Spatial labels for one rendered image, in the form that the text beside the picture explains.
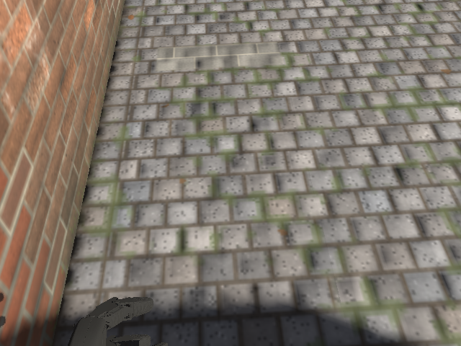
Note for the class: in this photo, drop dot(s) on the robot left hand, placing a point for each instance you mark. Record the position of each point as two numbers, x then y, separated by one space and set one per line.
92 330

